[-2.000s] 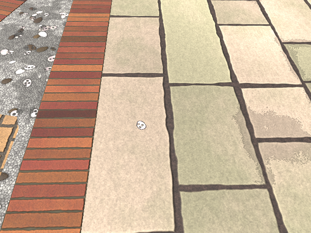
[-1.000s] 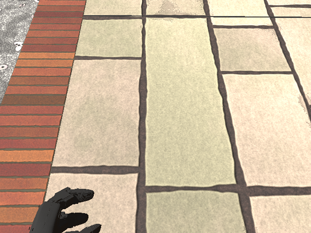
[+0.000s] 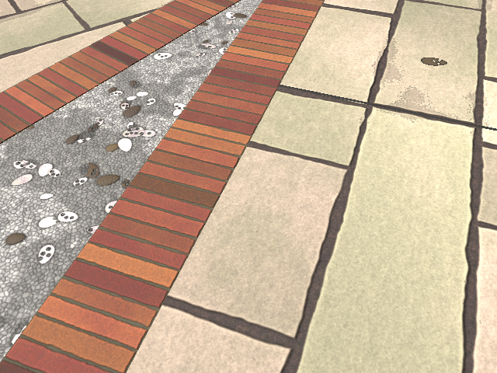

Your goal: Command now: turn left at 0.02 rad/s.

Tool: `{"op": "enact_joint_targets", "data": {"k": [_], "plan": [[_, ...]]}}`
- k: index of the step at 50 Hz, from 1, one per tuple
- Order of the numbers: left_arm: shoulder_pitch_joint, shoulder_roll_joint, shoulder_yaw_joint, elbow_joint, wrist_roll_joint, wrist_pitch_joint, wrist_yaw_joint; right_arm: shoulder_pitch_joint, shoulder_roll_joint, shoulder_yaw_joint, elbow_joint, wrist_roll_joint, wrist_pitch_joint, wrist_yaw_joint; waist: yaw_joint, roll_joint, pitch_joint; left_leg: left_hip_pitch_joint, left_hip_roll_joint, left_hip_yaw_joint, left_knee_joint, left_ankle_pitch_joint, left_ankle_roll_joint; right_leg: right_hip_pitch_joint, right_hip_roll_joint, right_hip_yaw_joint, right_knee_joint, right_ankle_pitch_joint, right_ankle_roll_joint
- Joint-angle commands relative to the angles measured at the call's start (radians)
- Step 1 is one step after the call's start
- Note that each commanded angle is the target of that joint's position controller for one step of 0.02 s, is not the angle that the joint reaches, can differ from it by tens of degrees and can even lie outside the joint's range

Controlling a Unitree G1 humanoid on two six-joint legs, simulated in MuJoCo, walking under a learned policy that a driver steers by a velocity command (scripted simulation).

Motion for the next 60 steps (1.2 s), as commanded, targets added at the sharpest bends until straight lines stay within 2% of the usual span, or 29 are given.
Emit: {"op": "enact_joint_targets", "data": {"k": [1,11,21,34,50,51,52,53,54,55,56,57,58,59,60], "plan": [[0.023,0.108,0.023,-0.001,0.000,-0.008,0.004,0.009,-0.090,-0.018,-0.005,0.000,-0.011,-0.004,0.007,-0.013,0.016,-0.019,0.090,-0.097,-0.083,0.059,0.024,-0.019,-0.103,0.112,-0.101,0.028,-0.035],[0.038,0.081,0.013,0.097,0.000,-0.009,0.006,0.044,-0.071,-0.011,0.099,0.001,-0.012,-0.010,0.003,-0.009,0.031,-0.019,0.097,-0.095,-0.101,0.028,0.023,-0.031,-0.096,0.112,-0.114,0.002,-0.038],[0.073,0.050,0.002,0.161,0.000,-0.011,0.011,0.067,-0.039,-0.003,0.163,0.001,-0.014,-0.014,0.003,-0.008,0.039,-0.020,0.101,-0.090,-0.100,0.031,0.024,-0.040,-0.089,0.106,-0.107,0.015,-0.036],[0.110,0.016,-0.005,0.204,0.001,-0.014,0.017,0.086,-0.003,0.002,0.204,0.002,-0.016,-0.019,0.004,-0.005,0.045,-0.020,0.102,-0.083,-0.093,0.052,0.024,-0.038,-0.086,0.101,-0.092,0.045,-0.034],[0.135,-0.007,-0.007,0.223,0.002,-0.016,0.022,0.108,0.022,0.003,0.223,0.001,-0.017,-0.023,0.004,-0.006,0.051,-0.014,0.103,-0.077,-0.084,0.075,0.024,-0.031,-0.086,0.097,-0.083,0.070,-0.033],[0.152,-0.004,-0.005,0.226,0.003,-0.014,0.021,0.123,0.021,0.002,0.225,0.000,-0.015,-0.022,0.006,-0.007,0.010,-0.007,0.082,-0.069,-0.087,-0.092,0.030,-0.020,-0.067,0.092,-0.091,-0.100,-0.040],[0.154,0.031,0.010,0.215,0.004,-0.007,0.018,0.124,-0.012,-0.011,0.214,-0.002,-0.009,-0.019,0.008,-0.015,0.019,-0.045,0.047,-0.056,-0.046,-0.368,0.056,-0.047,-0.039,0.092,-0.062,-0.374,-0.066],[0.159,0.057,0.020,0.200,0.011,0.000,0.011,0.111,-0.033,-0.020,0.193,-0.012,-0.002,-0.011,0.014,-0.024,0.077,-0.130,0.047,-0.081,-0.026,-0.562,0.078,-0.101,-0.053,0.139,-0.068,-0.580,-0.095],[0.172,0.053,0.023,0.187,0.011,0.000,0.006,0.078,-0.018,-0.019,0.163,-0.014,-0.004,-0.004,0.028,-0.040,0.134,-0.215,0.055,-0.101,0.011,-0.611,0.087,-0.117,-0.085,0.202,-0.081,-0.661,-0.121],[0.184,0.036,0.021,0.178,0.004,-0.006,0.007,0.009,0.024,-0.010,0.121,-0.010,-0.015,0.001,0.051,-0.069,0.166,-0.291,0.049,-0.066,0.069,-0.478,0.070,-0.075,-0.129,0.265,-0.119,-0.608,-0.142],[0.222,0.055,0.033,0.187,0.004,-0.015,0.007,-0.050,0.056,-0.005,0.088,-0.012,-0.030,0.009,0.073,-0.131,0.141,-0.346,0.020,0.020,0.162,-0.287,0.041,0.010,-0.203,0.366,-0.208,-0.581,-0.174],[0.221,0.095,0.053,0.189,0.008,-0.023,0.004,-0.076,0.056,-0.005,0.064,-0.019,-0.043,0.019,0.073,-0.196,0.119,-0.339,0.025,0.092,0.274,-0.130,0.026,0.016,-0.298,0.469,-0.289,-0.561,-0.214],[0.193,0.104,0.061,0.170,0.009,-0.032,0.000,-0.093,0.009,-0.017,0.044,-0.024,-0.055,0.025,0.065,-0.165,0.097,-0.330,0.059,0.076,0.336,-0.138,0.025,-0.020,-0.331,0.494,-0.319,-0.521,-0.227],[0.134,0.105,0.064,0.144,0.008,-0.042,-0.005,-0.081,-0.002,-0.023,0.031,-0.021,-0.064,0.033,0.031,-0.134,0.083,-0.288,0.070,0.067,0.336,-0.154,0.030,-0.060,-0.321,0.457,-0.315,-0.470,-0.216],[0.071,0.107,0.067,0.120,0.002,-0.049,-0.007,-0.044,0.006,-0.025,0.030,-0.014,-0.072,0.039,-0.007,-0.128,0.075,-0.207,0.069,0.077,0.280,-0.166,0.040,-0.119,-0.289,0.385,-0.302,-0.427,-0.194]]}}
